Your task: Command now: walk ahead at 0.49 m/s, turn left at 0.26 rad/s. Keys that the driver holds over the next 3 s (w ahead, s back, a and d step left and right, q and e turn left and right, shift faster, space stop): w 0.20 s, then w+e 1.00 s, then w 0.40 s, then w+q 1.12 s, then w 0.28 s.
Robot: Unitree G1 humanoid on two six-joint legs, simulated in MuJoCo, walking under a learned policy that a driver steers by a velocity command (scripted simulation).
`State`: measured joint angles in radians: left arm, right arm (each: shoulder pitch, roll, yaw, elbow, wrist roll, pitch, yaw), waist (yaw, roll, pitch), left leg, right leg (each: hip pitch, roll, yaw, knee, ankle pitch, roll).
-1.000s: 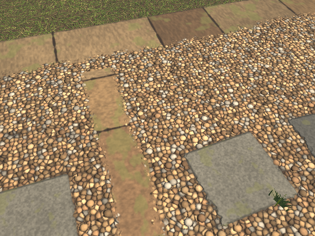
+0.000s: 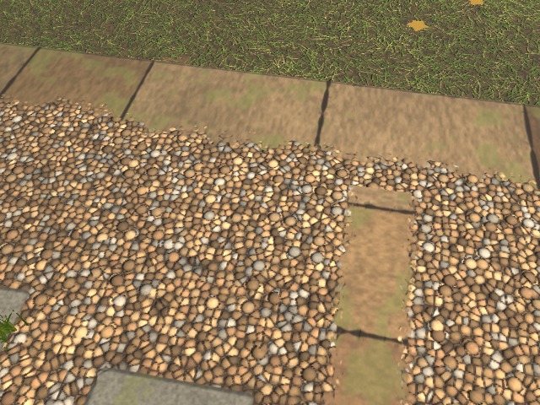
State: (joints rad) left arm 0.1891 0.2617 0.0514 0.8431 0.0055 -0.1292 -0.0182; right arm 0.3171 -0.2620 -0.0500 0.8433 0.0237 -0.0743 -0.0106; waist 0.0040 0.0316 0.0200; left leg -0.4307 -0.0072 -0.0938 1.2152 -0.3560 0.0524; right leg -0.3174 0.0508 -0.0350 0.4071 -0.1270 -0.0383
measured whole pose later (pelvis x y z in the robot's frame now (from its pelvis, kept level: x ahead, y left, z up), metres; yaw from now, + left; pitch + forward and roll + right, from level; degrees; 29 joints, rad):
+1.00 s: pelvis +0.52 -0.02 -0.01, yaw -22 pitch +2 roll +0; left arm 0.17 0.28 0.08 0.71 -0.02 -0.05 -0.04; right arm 0.25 -0.28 -0.06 0.82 0.02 -0.12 -0.01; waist -0.01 0.01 0.06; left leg -0.36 0.06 -0.01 1.25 -0.41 0.00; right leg -0.41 0.08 -0.04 0.57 -0.19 -0.11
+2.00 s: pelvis +0.98 -0.28 +0.00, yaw -26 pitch +2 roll +0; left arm 0.15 0.24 0.05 0.69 0.01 -0.10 -0.02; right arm 0.36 -0.30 -0.06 0.81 0.03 -0.05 -0.01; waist -0.03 0.04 0.00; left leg -0.43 0.02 -0.06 1.14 -0.39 0.02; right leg -0.33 0.00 -0.05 0.48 -0.18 -0.02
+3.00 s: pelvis +1.52 -0.39 +0.00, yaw +5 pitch +1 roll -1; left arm 0.17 0.27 0.06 0.75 0.00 -0.11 -0.03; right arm 0.34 -0.29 -0.05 0.74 0.02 -0.04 -0.01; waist -0.01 0.03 0.00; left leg -0.36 -0.05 -0.11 1.14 -0.43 0.04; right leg -0.35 0.05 -0.01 0.50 -0.18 -0.04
